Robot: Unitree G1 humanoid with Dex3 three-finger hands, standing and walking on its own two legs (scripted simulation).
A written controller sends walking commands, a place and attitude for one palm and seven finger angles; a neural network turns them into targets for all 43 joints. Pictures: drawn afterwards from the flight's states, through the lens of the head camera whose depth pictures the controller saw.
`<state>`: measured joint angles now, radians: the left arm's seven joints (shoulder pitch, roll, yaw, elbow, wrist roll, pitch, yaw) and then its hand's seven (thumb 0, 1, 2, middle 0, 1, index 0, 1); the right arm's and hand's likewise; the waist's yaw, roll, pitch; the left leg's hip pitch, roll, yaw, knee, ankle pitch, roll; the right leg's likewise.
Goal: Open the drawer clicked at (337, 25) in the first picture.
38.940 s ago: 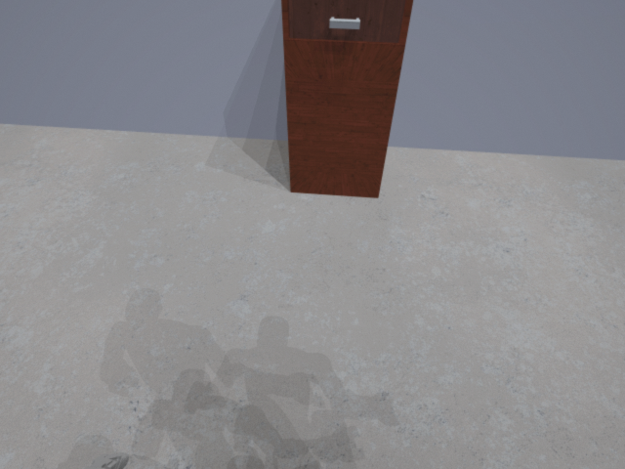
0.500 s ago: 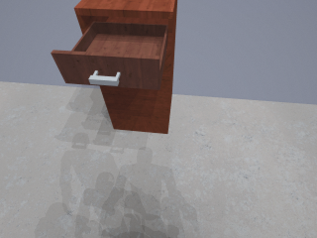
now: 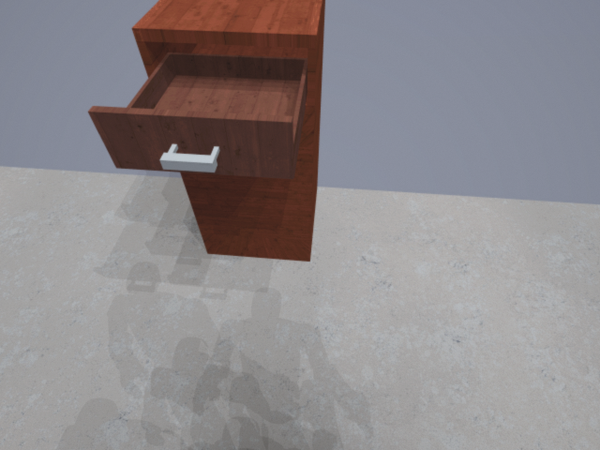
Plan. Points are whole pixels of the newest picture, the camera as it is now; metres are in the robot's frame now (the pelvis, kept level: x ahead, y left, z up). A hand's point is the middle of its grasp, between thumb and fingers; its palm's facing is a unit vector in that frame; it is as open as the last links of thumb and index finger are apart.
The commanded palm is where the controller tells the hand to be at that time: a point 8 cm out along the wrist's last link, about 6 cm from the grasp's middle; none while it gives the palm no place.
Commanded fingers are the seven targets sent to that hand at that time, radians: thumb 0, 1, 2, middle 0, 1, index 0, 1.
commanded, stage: look to check the result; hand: left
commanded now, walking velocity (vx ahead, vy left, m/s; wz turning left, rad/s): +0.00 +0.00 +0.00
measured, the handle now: (192, 156) +0.62 +0.24 +0.02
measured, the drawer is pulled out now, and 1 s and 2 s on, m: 0.30 0.30 0.30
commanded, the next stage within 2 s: stand and wait in 0.58 s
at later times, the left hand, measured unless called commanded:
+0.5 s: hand out of the picture +0.06 +0.22 -0.16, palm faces -0.01 -0.95 -0.31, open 7.4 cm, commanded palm none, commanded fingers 0.00 0.90 0.90 -0.20 -0.30 -0.20 -0.30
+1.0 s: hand out of the picture +0.11 +0.24 -0.15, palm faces -0.03 -0.94 -0.34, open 7.4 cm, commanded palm none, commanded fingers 0.00 0.90 0.90 -0.20 -0.30 -0.20 -0.30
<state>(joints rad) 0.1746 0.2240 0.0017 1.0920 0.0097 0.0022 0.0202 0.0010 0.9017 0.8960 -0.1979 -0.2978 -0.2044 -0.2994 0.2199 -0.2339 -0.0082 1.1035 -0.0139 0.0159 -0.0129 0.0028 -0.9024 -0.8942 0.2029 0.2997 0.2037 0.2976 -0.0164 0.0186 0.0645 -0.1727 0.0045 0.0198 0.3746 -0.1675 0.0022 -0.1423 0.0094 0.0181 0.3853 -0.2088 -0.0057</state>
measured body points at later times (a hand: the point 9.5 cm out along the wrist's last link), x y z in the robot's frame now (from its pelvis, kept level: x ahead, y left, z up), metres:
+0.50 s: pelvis +0.01 +0.00 +0.00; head +0.03 -0.01 +0.45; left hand +0.06 +0.27 -0.14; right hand +0.05 -0.27 -0.15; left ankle +0.02 +0.12 -0.75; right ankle +0.00 -0.12 -0.75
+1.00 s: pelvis +0.02 -0.01 +0.00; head +0.05 -0.01 +0.45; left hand +0.11 +0.29 -0.13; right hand +0.09 -0.30 -0.14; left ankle +0.02 +0.12 -0.75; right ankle +0.00 -0.12 -0.75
